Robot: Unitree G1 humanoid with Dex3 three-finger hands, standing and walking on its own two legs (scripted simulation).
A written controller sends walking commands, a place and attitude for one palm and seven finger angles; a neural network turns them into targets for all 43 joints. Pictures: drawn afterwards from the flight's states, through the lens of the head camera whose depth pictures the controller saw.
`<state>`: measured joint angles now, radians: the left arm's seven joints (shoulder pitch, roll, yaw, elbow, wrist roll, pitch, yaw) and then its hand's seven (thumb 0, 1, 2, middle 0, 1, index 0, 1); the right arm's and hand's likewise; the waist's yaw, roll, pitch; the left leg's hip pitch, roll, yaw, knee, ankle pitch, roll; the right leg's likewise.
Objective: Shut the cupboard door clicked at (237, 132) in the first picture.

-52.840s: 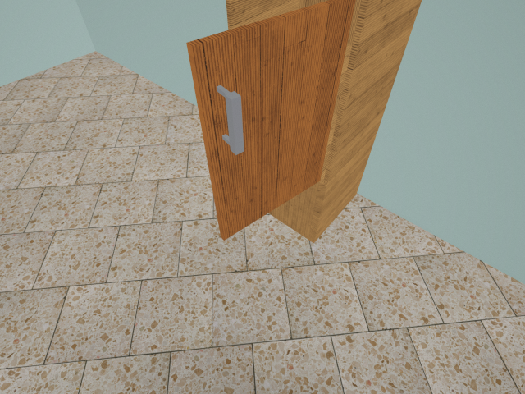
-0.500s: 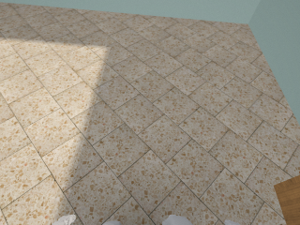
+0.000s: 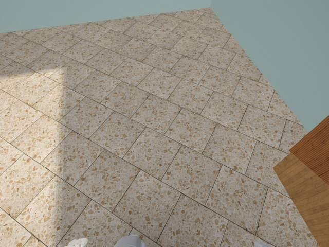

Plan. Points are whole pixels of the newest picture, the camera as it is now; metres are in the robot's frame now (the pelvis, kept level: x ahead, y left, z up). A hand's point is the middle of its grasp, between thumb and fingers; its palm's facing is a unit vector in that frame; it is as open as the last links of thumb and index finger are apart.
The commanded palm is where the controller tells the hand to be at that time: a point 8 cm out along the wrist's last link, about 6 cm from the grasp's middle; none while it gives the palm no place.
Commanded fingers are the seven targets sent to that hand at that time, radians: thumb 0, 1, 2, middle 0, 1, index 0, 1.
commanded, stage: turn to face it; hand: left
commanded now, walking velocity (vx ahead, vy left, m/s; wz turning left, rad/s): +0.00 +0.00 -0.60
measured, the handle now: out of the picture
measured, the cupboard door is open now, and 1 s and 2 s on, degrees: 20 20 20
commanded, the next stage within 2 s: take the last steps up to it in 1.44 s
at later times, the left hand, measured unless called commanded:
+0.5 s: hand (119, 220) +0.19 +0.14 -0.15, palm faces -0.31 -0.91 -0.29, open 7.4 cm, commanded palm none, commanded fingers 0.00 0.90 0.90 -0.20 -0.30 -0.20 -0.30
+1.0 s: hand (143, 194) +0.27 +0.08 -0.16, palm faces -0.57 -0.79 -0.23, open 7.4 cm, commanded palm none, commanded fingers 0.00 0.90 0.90 -0.20 -0.30 -0.20 -0.30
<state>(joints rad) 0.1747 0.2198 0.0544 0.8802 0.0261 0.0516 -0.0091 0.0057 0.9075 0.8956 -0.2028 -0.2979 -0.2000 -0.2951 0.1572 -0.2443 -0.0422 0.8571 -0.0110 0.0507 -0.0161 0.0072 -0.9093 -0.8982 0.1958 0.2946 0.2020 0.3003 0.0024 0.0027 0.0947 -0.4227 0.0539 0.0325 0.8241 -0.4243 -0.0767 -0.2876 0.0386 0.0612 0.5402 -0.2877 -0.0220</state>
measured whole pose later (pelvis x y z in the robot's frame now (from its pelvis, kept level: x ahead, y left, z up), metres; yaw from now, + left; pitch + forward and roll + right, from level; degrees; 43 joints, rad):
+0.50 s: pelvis +0.02 -0.02 -0.01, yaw -18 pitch +1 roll -1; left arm 0.14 0.23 0.06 0.86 0.02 0.04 -0.01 0.00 0.91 0.90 -0.20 -0.30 -0.20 -0.29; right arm 0.20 -0.29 -0.06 0.90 -0.02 0.08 -0.02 0.01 -0.91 -0.90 0.20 0.29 0.20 0.30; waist -0.02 0.07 0.10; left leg -0.45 0.12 0.04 1.08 -0.51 -0.07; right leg -0.32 0.02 -0.04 0.63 -0.34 -0.03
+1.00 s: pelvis +0.06 -0.03 +0.00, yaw -36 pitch +1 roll -2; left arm 0.13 0.26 0.08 0.87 0.02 0.08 -0.05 0.01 0.91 0.90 -0.20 -0.30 -0.20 -0.29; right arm 0.22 -0.22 -0.02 0.86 -0.04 0.02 -0.02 0.00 -0.90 -0.90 0.20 0.30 0.21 0.30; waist -0.01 0.02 0.10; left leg -0.24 0.15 0.16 0.55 -0.32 -0.04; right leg -0.40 0.00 -0.06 0.86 -0.47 0.04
